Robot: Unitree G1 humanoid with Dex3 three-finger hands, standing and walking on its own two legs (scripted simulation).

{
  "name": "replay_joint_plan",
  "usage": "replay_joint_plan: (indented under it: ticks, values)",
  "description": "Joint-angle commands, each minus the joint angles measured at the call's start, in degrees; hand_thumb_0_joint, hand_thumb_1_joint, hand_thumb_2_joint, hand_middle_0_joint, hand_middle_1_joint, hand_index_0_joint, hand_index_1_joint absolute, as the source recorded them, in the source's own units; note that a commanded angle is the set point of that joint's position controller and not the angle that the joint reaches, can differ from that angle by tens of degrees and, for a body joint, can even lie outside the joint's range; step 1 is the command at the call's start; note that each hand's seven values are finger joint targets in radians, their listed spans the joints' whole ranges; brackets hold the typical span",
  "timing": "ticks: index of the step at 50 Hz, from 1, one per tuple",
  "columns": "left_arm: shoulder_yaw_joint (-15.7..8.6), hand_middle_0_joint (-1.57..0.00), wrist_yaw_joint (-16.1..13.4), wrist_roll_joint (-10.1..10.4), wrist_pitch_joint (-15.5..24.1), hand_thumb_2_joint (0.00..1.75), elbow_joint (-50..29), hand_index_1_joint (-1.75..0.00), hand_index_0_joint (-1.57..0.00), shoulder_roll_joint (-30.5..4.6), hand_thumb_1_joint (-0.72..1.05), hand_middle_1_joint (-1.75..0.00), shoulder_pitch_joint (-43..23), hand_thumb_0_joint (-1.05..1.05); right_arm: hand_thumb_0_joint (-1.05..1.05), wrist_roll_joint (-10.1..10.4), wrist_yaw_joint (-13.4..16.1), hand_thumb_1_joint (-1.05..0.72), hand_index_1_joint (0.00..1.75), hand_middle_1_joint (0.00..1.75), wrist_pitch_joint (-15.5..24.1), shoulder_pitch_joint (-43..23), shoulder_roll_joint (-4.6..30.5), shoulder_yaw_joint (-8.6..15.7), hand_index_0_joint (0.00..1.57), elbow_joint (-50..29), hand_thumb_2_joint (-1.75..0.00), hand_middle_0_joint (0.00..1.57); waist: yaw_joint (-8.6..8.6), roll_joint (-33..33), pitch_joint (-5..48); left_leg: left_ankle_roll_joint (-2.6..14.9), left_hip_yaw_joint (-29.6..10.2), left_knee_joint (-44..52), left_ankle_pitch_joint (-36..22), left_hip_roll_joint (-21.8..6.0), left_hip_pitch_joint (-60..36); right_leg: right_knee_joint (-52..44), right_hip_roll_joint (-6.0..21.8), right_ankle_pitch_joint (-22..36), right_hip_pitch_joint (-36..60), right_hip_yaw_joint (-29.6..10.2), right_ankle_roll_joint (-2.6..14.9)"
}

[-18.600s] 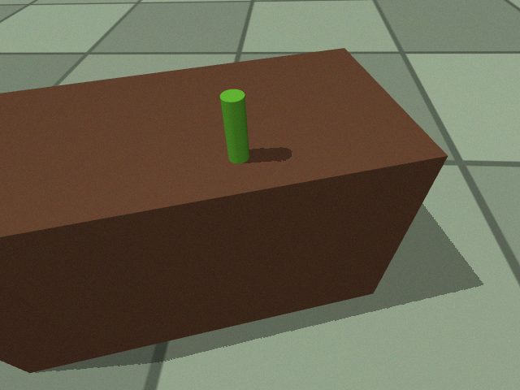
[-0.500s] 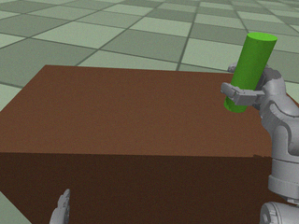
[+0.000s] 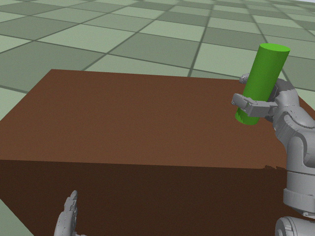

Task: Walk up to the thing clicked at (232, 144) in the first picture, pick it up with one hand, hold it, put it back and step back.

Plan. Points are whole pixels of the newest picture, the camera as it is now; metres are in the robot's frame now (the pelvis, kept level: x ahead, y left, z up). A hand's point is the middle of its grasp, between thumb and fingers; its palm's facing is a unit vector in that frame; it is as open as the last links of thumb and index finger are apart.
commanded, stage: crouch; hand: right
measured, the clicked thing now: (258, 87) +0.35 -0.17 +0.29
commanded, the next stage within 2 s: lower in 1.42 s
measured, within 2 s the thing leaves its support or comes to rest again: neither
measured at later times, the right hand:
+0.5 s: hand (241, 111) +0.41 -0.19 +0.18, palm faces +0.20 +0.98 +0.02, open 7.3 cm
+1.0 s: hand (243, 111) +0.45 -0.22 +0.15, palm faces +0.23 +0.97 +0.01, open 7.2 cm
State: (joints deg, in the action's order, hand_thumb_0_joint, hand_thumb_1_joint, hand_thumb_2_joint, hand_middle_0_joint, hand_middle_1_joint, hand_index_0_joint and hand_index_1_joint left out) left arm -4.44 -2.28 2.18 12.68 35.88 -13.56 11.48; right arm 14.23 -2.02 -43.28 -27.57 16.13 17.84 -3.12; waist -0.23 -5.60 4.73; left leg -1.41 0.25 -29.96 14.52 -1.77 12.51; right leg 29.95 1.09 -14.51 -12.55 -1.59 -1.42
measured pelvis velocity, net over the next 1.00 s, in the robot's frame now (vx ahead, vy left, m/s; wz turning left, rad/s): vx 0.01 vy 0.00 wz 0.03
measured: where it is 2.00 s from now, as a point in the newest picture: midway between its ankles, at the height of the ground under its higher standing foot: outside the picture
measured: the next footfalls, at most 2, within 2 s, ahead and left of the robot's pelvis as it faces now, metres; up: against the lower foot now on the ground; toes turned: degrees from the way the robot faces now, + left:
none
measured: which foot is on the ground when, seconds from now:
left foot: down 0.00-1.00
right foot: down 0.00-1.00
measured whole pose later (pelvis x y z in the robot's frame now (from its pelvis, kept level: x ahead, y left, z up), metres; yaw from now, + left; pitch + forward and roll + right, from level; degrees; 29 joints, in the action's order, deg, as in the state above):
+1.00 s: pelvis +0.01 +0.00 -0.01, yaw +2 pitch +4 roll +0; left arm -3.8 -3.3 0.6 12.5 34.2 -12.9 14.5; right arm 7.7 -2.8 -2.4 -36.8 22.3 22.1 41.0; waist -3.1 -0.6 3.1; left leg -1.5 -1.3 -32.9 15.3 -0.7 21.9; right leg 34.1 2.2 -16.6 -21.7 -0.1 -1.4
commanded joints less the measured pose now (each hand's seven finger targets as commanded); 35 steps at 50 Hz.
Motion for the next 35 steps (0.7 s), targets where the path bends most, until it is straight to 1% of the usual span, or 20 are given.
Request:
replay_joint_plan:
  ticks: [1,2,3,7,10,11,13,15,16,19,21,23,25,26,27,28,30,32,33,35]
  values:
    - [-4.0,-0.05,0.2,0.2,2.9,0.06,-11.1,-0.05,-0.04,-7.0,-0.55,-0.05,-2.6,0.00,0.00,0.1,2.4,-0.51,1.48,1.48,7.4,-24.5,16.4,9.8,1.44,-12.9,-1.34,1.42,-0.18,9.8,9.2,0.08,3.4,5.7,-6.6,1.8,0.3,-3.3,-2.1,5.7,3.6,2.8,2.54]
    - [-4.0,-0.04,0.2,0.1,2.6,0.06,-7.4,-0.05,-0.04,-6.3,-0.55,-0.05,0.7,0.00,0.00,-0.2,2.7,-0.50,1.48,1.48,8.4,-26.3,16.9,9.8,1.44,-15.1,-1.34,1.42,0.02,7.2,8.6,0.27,3.0,5.3,-7.1,1.7,1.0,-3.1,-2.1,5.7,3.9,2.9,2.51]
    - [-4.2,-0.04,0.3,0.1,2.8,0.06,-8.5,-0.05,-0.04,-7.0,-0.55,-0.05,-0.5,0.00,0.00,-0.8,3.3,-0.52,1.50,1.50,9.1,-26.4,18.0,10.3,1.46,-14.5,-1.36,1.44,0.11,6.3,8.9,0.43,2.9,5.2,-6.3,1.7,0.8,-3.1,-2.1,4.9,3.9,2.8,2.45]
    - [-4.6,-0.04,-0.4,-0.1,3.5,0.07,-11.3,-0.05,-0.04,-7.8,-0.56,-0.05,-4.0,0.00,0.00,-2.3,3.9,-0.45,1.48,1.47,11.9,-27.9,12.9,4.7,1.43,-12.0,-1.34,1.41,-0.82,4.9,8.8,0.65,2.5,4.9,-5.6,1.8,1.9,-3.2,-1.5,4.0,4.4,2.2,2.28]
    - [-1.6,-0.04,-1.1,-0.1,4.4,0.06,-10.9,-0.05,-0.04,-5.5,-0.55,-0.05,-9.8,0.00,0.00,-3.1,2.4,-0.44,1.44,1.44,14.0,-30.2,8.8,-0.9,1.40,-5.4,-1.31,1.37,-1.07,5.5,7.7,0.48,2.4,4.7,-5.0,1.9,2.8,-2.9,-1.0,3.7,3.0,1.4,2.22]
    - [1.2,-0.05,-0.8,-0.1,4.7,0.07,-9.5,-0.05,-0.04,-2.8,-0.55,-0.05,-11.9,0.00,0.00,-3.4,1.5,-0.42,1.43,1.43,14.7,-27.9,6.1,-3.0,1.38,0.0,-1.31,1.36,-0.95,5.3,7.5,0.41,2.4,4.4,-5.5,1.8,3.2,-2.8,-1.1,4.3,2.1,1.3,2.12]
    - [-3.5,-0.05,-1.5,-0.4,5.1,0.05,-4.0,-0.05,-0.05,-7.2,-0.54,-0.05,-9.9,0.00,0.00,-3.7,0.5,-0.37,1.44,1.44,17.0,-29.0,10.9,-0.1,1.38,3.9,-1.31,1.34,-1.50,3.3,8.3,0.41,2.3,4.0,-4.8,1.7,4.8,-3.0,-0.9,3.2,1.9,1.2,1.90]
    - [-3.4,-0.05,-1.6,-0.9,6.0,0.05,-4.6,-0.05,-0.06,-8.4,-0.54,-0.05,-9.8,0.00,0.00,-4.5,0.1,-0.39,1.42,1.42,20.4,-36.3,16.5,2.6,1.37,0.9,-1.30,1.34,-1.64,0.2,14.9,0.66,2.2,3.3,-5.4,1.6,3.9,-2.4,-0.9,3.7,4.5,1.1,1.43]
    - [-4.4,-0.05,-1.8,-0.8,6.2,0.04,-5.8,-0.05,-0.06,-9.5,-0.53,-0.05,-7.6,0.00,0.00,-4.3,0.3,-0.41,1.43,1.43,21.4,-35.7,18.3,4.3,1.37,1.9,-1.31,1.35,-1.75,1.1,17.3,0.72,2.5,3.0,-6.7,1.7,2.6,-2.1,-0.8,5.1,5.6,1.1,1.39]
    - [-1.5,-0.05,-1.6,-0.7,5.9,0.04,-6.9,-0.05,-0.06,-5.3,-0.53,-0.06,-1.8,0.00,0.00,-3.6,0.9,-0.49,1.43,1.43,25.3,-32.0,19.2,6.5,1.39,5.6,-1.31,1.38,-0.90,3.5,17.7,0.53,2.9,2.1,-11.3,1.9,0.3,-0.8,-0.8,9.8,5.0,1.4,1.48]
    - [-2.6,-0.06,-2.0,-0.9,6.0,0.05,-10.6,-0.05,-0.06,-6.3,-0.53,-0.05,-2.6,0.00,0.00,-3.4,1.8,-0.49,1.44,1.44,28.2,-33.3,21.0,8.6,1.41,4.9,-1.32,1.39,-0.77,4.3,19.2,0.22,2.5,1.8,-13.4,1.7,-1.2,-0.2,-1.1,11.5,5.0,1.9,1.65]
    - [-2.6,-0.05,-2.0,-1.1,5.6,0.06,-6.8,-0.05,-0.05,-5.7,-0.55,-0.05,-0.8,0.00,0.00,-3.6,2.1,-0.48,1.47,1.47,30.1,-31.9,19.0,7.7,1.42,9.7,-1.34,1.40,-1.06,4.0,14.1,0.23,2.1,2.1,-12.6,1.7,1.4,-0.6,-1.2,10.3,2.6,2.3,1.81]
    - [-3.9,-0.06,-2.0,-1.2,5.7,0.06,-10.0,-0.05,-0.06,-7.4,-0.55,-0.05,-1.8,0.00,0.00,-4.2,2.9,-0.50,1.47,1.47,32.7,-35.8,22.8,9.8,1.43,8.1,-1.35,1.41,-0.97,2.9,15.3,0.54,1.8,1.9,-11.8,1.9,1.1,-0.5,-1.0,9.5,2.6,2.4,1.72]
    - [-3.1,-0.06,-1.8,-1.2,5.4,0.06,-10.1,-0.05,-0.05,-6.5,-0.55,-0.05,-1.8,0.00,0.00,-4.9,2.8,-0.49,1.48,1.48,33.3,-34.6,21.6,8.4,1.43,11.2,-1.35,1.41,-0.92,2.6,13.9,0.58,1.6,1.9,-11.5,1.8,1.3,-0.6,-1.1,9.2,1.6,2.5,1.65]
    - [-3.9,-0.06,-1.8,-1.2,4.7,0.06,-9.5,-0.05,-0.05,-7.3,-0.55,-0.05,-1.2,0.00,0.00,-5.1,2.9,-0.49,1.47,1.47,33.8,-32.7,21.4,8.7,1.42,14.2,-1.34,1.40,-1.17,4.3,11.3,0.47,1.2,2.6,-9.7,1.8,2.1,-0.9,-1.1,7.0,0.0,2.6,1.88]
    - [-0.6,-0.05,-1.4,-1.1,4.7,0.06,-10.1,-0.05,-0.05,-4.1,-0.55,-0.05,-3.0,0.00,0.00,-5.3,2.4,-0.46,1.45,1.45,34.4,-33.6,17.4,5.1,1.40,15.1,-1.32,1.38,-1.12,3.7,10.1,0.50,1.0,2.5,-8.7,1.7,2.9,-1.1,-0.9,6.1,-0.4,2.6,1.80]
    - [-0.9,-0.06,-1.1,-1.1,5.1,0.05,-10.1,-0.05,-0.06,-3.7,-0.54,-0.05,-4.3,0.00,0.00,-5.4,1.2,-0.46,1.43,1.43,36.2,-34.4,14.6,2.6,1.39,17.7,-1.31,1.36,-2.14,3.0,10.7,0.61,1.0,2.5,-7.8,2.0,4.1,-1.2,-0.5,5.4,-0.3,2.4,1.70]
    - [-3.1,-0.06,-1.4,-1.4,5.0,0.05,-8.7,-0.05,-0.06,-7.3,-0.54,-0.05,-2.7,0.00,0.00,-5.8,-0.1,-0.46,1.45,1.45,37.0,-33.9,18.1,4.1,1.39,21.5,-1.33,1.37,-2.28,2.4,13.4,0.82,1.1,1.7,-9.6,2.2,5.0,-0.9,-0.1,7.4,1.0,1.9,1.52]
    - [-1.5,-0.06,-1.2,-1.2,5.3,0.04,-10.1,-0.05,-0.06,-6.1,-0.53,-0.05,-4.6,0.00,0.00,-5.4,-0.7,-0.47,1.45,1.45,37.9,-36.0,16.3,2.3,1.39,20.6,-1.33,1.37,-2.47,2.4,14.9,0.84,1.4,1.4,-10.3,2.4,4.8,-0.7,0.0,8.5,1.7,1.9,1.39]
    - [-1.8,-0.06,-1.5,-1.2,5.5,0.04,-11.9,-0.05,-0.06,-6.8,-0.54,-0.05,-4.2,0.00,0.00,-5.2,-1.5,-0.47,1.45,1.45,39.1,-38.3,18.4,3.6,1.39,20.7,-1.34,1.37,-2.58,2.8,20.7,0.72,1.4,0.6,-13.9,2.2,2.8,0.4,0.0,12.7,4.3,1.8,1.33]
